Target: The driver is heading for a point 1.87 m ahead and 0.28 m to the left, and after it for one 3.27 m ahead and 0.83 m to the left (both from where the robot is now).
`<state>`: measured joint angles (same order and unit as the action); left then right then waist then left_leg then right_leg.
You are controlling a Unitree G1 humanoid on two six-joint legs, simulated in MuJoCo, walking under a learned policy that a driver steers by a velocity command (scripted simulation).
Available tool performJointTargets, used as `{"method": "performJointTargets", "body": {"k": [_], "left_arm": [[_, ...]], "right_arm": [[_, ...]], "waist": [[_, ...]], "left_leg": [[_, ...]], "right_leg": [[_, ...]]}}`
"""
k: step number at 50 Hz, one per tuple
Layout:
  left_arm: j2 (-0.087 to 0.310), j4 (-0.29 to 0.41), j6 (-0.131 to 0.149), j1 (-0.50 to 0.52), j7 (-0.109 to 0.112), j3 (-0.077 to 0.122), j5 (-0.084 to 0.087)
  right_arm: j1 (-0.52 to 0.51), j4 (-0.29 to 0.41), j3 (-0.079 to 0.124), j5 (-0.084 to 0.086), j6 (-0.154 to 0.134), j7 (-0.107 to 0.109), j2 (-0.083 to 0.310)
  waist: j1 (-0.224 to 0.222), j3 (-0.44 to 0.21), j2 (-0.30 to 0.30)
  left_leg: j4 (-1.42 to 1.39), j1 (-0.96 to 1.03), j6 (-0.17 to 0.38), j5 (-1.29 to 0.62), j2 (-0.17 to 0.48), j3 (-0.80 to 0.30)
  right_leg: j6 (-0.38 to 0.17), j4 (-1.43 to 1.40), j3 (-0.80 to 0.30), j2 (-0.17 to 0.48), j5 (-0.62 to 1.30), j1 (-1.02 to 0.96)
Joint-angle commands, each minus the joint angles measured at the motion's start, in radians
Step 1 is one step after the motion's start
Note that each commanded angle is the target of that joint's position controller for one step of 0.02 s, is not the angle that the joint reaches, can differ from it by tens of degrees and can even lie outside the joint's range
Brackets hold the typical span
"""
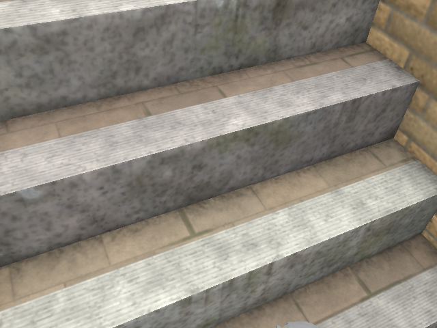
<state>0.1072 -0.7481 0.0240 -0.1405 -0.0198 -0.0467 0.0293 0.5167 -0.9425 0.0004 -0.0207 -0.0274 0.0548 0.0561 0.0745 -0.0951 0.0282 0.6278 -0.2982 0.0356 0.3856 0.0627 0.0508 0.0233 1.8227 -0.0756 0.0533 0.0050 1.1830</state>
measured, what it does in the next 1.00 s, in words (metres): climbs: right foot, then left foot 0.21 m higher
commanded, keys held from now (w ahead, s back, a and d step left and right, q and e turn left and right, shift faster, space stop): w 0.22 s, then no key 0.40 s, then q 0.28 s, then w+q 0.10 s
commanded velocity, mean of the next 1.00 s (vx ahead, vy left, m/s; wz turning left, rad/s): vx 0.24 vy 0.00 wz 0.11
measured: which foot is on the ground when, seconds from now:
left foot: down 0.00-0.28, up 0.30-0.60, down 0.62-1.00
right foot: up 0.00-0.26, down 0.28-0.70, up 0.72-1.00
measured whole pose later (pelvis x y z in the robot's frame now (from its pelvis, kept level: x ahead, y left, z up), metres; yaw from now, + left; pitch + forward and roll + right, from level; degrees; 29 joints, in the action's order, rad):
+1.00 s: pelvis +0.26 -0.20 +0.13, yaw +9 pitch +3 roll +1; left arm 0.19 -0.71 0.00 -0.20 -0.01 -0.03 -0.01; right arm 0.22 -0.82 0.02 -0.03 0.03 0.07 0.19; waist 0.01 -0.08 0.01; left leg 1.18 -0.70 0.03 0.55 -0.06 -0.14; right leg -0.05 1.26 -0.04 0.02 -0.11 0.59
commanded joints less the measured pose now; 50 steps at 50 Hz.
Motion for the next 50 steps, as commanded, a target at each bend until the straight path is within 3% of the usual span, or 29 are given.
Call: {"method": "performJointTargets", "body": {"k": [1,3,5,9,10,11,12,13,14,15,16,17,18,20,22,25,27,29,31,32,33,34,36,37,38,40,42,45,50], "left_arm": [[0.035,0.115,0.024,0.123,0.014,0.015,-0.016],[0.022,0.149,0.031,0.147,0.01,0.017,-0.026],[0.005,0.164,0.041,0.201,-0.008,0.002,-0.023],[0.043,0.157,0.01,0.21,-0.021,0.015,0.006],[0.105,0.168,0.016,0.187,-0.02,0.035,-0.025],[0.163,0.147,0.03,0.012,-0.028,0.075,-0.02],[0.203,0.112,0.027,-0.121,-0.019,0.098,-0.039],[0.238,0.066,0.033,-0.191,-0.009,0.116,-0.043],[0.263,-0.017,0.035,-0.292,-0.014,0.117,-0.042],[0.34,-0.071,0.003,-0.415,0.024,0.132,-0.051],[0.321,-0.088,-0.002,-0.537,0.042,0.127,-0.099],[0.278,-0.069,-0.003,-0.496,0.032,0.122,-0.106],[0.219,-0.082,-0.013,-0.375,0.027,0.11,-0.078],[0.105,-0.102,-0.009,-0.179,0.01,0.064,-0.073],[0.077,-0.152,-0.004,-0.163,0.007,0.048,-0.066],[0.086,-0.097,-0.009,-0.024,0.008,0.016,-0.105],[0.036,-0.116,0.007,-0.003,0.049,-0.035,-0.074],[0.239,-0.162,-0.003,-0.118,0.056,0.027,-0.037],[0.245,-0.258,-0.018,-0.278,0.053,0.049,-0.036],[0.206,-0.253,-0.024,-0.306,0.068,0.051,-0.026],[0.264,-0.221,-0.02,-0.26,0.074,0.068,-0.019],[0.264,-0.191,-0.032,-0.204,0.079,0.074,-0.015],[0.153,-0.114,-0.057,-0.144,0.07,0.053,-0.098],[0.155,-0.07,-0.057,-0.037,0.061,0.049,-0.074],[0.15,-0.048,-0.05,-0.031,0.034,0.055,-0.018],[0.041,-0.028,-0.031,-0.146,0.001,0.037,-0.017],[0.066,-0.023,-0.004,-0.173,-0.006,0.038,-0.035],[0.112,0.023,-0.018,-0.158,0.007,0.035,-0.041],[0.127,0.061,-0.031,-0.166,0.008,0.028,-0.038]], "right_arm": [[0.116,0.033,0.027,0.023,-0.02,-0.003,0.121],[0.055,0.047,0.031,0.019,-0.024,0.005,0.117],[0.007,0.093,0.055,0.007,-0.013,0.009,0.186],[-0.033,0.061,0.081,0.02,-0.012,0.0,0.293],[-0.053,0.036,0.072,0.019,0.003,-0.008,0.29],[-0.128,0.055,0.081,0.019,0.003,-0.027,0.334],[-0.15,0.042,0.089,0.036,0.011,-0.032,0.372],[-0.154,0.057,0.079,0.046,0.009,-0.028,0.337],[-0.23,0.111,0.044,-0.007,-0.009,-0.026,0.224],[-0.151,0.103,-0.005,-0.058,-0.053,-0.054,0.029],[-0.074,0.039,0.005,-0.002,-0.094,-0.071,0.042],[-0.119,0.039,0.013,0.038,-0.095,-0.092,0.082],[-0.254,0.093,0.005,0.041,-0.085,-0.101,0.066],[-0.381,0.209,-0.036,0.03,-0.062,-0.108,0.004],[-0.342,0.245,-0.065,0.031,-0.042,-0.103,-0.027],[-0.443,0.323,-0.082,0.025,-0.025,-0.073,0.046],[-0.592,0.366,-0.107,0.031,-0.004,-0.037,0.04],[-0.543,0.332,-0.127,-0.001,0.015,-0.011,0.008],[-0.377,0.195,-0.094,-0.005,0.017,-0.032,0.049],[-0.39,0.17,-0.075,-0.006,0.012,-0.052,0.107],[-0.332,0.17,-0.082,-0.014,0.01,-0.069,0.089],[-0.324,0.134,-0.059,-0.004,0.037,-0.065,0.107],[-0.474,0.157,-0.014,0.014,0.097,-0.024,0.164],[-0.473,0.195,-0.001,-0.029,0.108,0.002,0.182],[-0.436,0.175,0.001,-0.064,0.094,0.015,0.199],[-0.412,0.126,-0.001,-0.004,0.055,0.009,0.138],[-0.405,0.106,0.006,0.029,0.046,-0.014,0.122],[-0.505,0.191,0.012,0.009,0.038,-0.011,0.149],[-0.485,0.272,0.019,-0.017,0.043,0.028,0.196]], "waist": [[0.021,0.125,-0.157],[0.004,0.135,-0.186],[0.033,0.098,-0.154],[-0.017,0.144,-0.233],[-0.056,0.155,-0.213],[-0.151,0.072,-0.233],[-0.205,-0.007,-0.242],[-0.197,-0.04,-0.232],[-0.201,-0.071,-0.102],[-0.135,-0.168,0.299],[-0.179,-0.345,0.229],[-0.175,-0.327,0.203],[-0.136,-0.195,0.181],[-0.041,-0.012,0.094],[0.009,0.054,0.05],[0.059,0.104,0.065],[0.045,0.082,0.13],[0.052,-0.064,0.21],[0.015,-0.145,0.22],[-0.031,-0.126,0.164],[0.012,-0.147,0.189],[-0.002,-0.161,0.148],[-0.073,-0.052,-0.164],[-0.014,-0.035,-0.295],[-0.021,-0.03,-0.258],[-0.126,0.131,-0.122],[-0.135,0.137,-0.019],[-0.154,0.083,-0.094],[-0.156,-0.069,-0.213]], "left_leg": [[-0.38,0.17,0.216,0.146,0.228,-0.363],[-0.395,0.203,0.204,0.067,0.242,-0.343],[-0.467,0.186,0.195,0.003,0.254,-0.269],[-0.635,0.109,0.185,-0.216,0.235,-0.104],[-0.519,0.269,0.166,-0.596,0.184,-0.067],[-0.36,0.339,0.145,-1.009,0.201,-0.072],[-0.195,0.409,0.115,-1.117,0.182,-0.065],[-0.003,0.379,0.072,-1.013,0.144,-0.05],[0.264,0.064,0.047,-0.612,0.067,-0.062],[0.747,-0.502,-0.008,0.15,-0.128,-0.126],[1.087,-0.614,-0.011,0.054,-0.154,-0.339],[1.356,-0.702,-0.013,0.014,-0.143,-0.324],[1.528,-0.82,-0.003,-0.017,-0.118,-0.268],[1.877,-0.897,0.022,0.003,-0.124,-0.237],[2.022,-0.993,0.047,-0.053,-0.134,-0.251],[1.606,-0.837,0.019,-0.268,-0.14,-0.163],[1.239,-0.607,-0.003,-0.308,-0.109,-0.046],[0.991,-0.343,0.003,0.022,-0.053,0.141],[0.847,-0.387,0.055,0.23,-0.111,0.144],[0.789,-0.483,0.097,0.145,-0.1,0.035],[0.62,-0.37,0.096,0.046,-0.053,-0.017],[0.549,-0.317,0.093,0.035,-0.088,-0.053],[0.291,-0.359,0.169,0.158,-0.024,-0.359],[0.09,-0.365,0.262,0.256,0.068,-0.608],[-0.011,-0.381,0.289,0.272,0.093,-0.687],[0.084,-0.484,0.207,0.325,0.039,-0.497],[0.138,-0.463,0.157,0.24,-0.005,-0.378],[0.192,-0.467,0.165,-0.014,-0.033,-0.371],[0.29,-0.477,0.169,0.198,-0.056,-0.424]], "right_leg": [[0.014,0.019,0.064,0.083,-0.006,0.239],[0.021,-0.036,0.031,0.141,-0.008,0.241],[0.014,-0.293,0.093,0.145,-0.017,0.062],[-0.027,-0.791,0.283,0.032,-0.26,-0.477],[-0.05,-0.872,0.313,-0.011,-0.353,-0.442],[-0.102,-1.098,0.205,-0.007,-0.164,-0.649],[-0.108,-1.365,0.198,-0.036,-0.056,-0.809],[-0.101,-1.584,0.139,-0.009,0.094,-0.955],[-0.063,-1.531,0.055,0.083,0.485,-1.241],[-0.065,-1.174,-0.115,0.269,1.539,-1.674],[-0.13,-1.261,-0.252,0.39,1.501,-1.681],[-0.233,-1.343,-0.333,0.403,0.932,-1.584],[-0.236,-1.362,-0.274,0.367,0.613,-1.453],[-0.193,-1.402,-0.166,0.327,0.43,-1.114],[-0.129,-1.428,-0.071,0.3,0.282,-0.976],[-0.047,-1.512,0.211,0.151,0.283,-0.663],[-0.051,-1.625,0.301,0.084,0.468,-0.513],[-0.145,-1.702,0.234,0.159,0.977,-0.765],[-0.175,-1.499,0.218,0.228,1.716,-1.192],[-0.107,-1.432,0.193,0.235,1.973,-1.303],[-0.156,-1.377,0.177,0.306,2.026,-1.298],[-0.172,-1.35,0.191,0.262,1.813,-1.286],[-0.156,-1.194,0.226,0.082,0.803,-1.037],[-0.087,-0.677,0.156,-0.037,0.091,-0.866],[-0.064,-0.219,0.007,-0.091,-0.197,-0.735],[-0.094,-0.071,-0.032,-0.096,-0.309,-0.53],[-0.083,-0.14,0.023,-0.069,-0.254,-0.504],[-0.023,-0.267,0.055,-0.05,-0.094,-0.562],[-0.101,-0.894,0.047,-0.009,-0.134,-0.8]]}}
Next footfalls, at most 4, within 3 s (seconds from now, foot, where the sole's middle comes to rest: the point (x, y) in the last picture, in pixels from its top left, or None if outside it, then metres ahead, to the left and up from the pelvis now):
0.28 right None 0.22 -0.24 -0.77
0.62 left None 0.33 -0.03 -0.55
1.10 right None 0.23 -0.38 -0.77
1.24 left None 0.36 -0.15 -0.54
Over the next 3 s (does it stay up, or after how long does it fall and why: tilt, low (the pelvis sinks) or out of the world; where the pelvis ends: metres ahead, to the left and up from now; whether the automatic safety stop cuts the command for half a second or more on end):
stays up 0.44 -0.32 0.22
